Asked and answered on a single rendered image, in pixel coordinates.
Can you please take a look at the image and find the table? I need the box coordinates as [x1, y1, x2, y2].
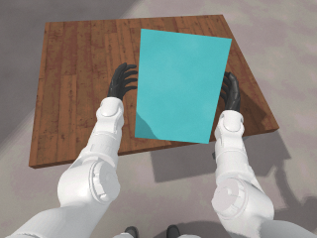
[29, 14, 279, 169]

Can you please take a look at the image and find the right robot foot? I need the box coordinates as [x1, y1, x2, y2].
[166, 224, 180, 238]

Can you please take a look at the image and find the robot left upper arm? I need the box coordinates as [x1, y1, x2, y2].
[5, 160, 121, 238]

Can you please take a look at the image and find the carton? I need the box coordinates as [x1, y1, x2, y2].
[135, 29, 232, 144]

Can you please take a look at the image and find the robot right upper arm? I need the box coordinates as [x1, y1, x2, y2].
[211, 178, 317, 238]

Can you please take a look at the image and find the robot foot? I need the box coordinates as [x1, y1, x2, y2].
[166, 224, 180, 238]
[125, 226, 138, 238]

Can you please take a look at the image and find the robot left hand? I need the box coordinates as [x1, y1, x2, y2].
[107, 62, 138, 101]

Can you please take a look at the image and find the left robot foot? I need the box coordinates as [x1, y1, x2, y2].
[125, 226, 138, 238]

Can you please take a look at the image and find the left robot forearm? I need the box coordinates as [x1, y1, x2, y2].
[57, 97, 125, 197]

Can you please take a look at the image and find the right robot forearm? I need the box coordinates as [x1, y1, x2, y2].
[214, 110, 265, 194]

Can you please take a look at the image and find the robot right hand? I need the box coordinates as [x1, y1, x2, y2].
[219, 71, 241, 113]

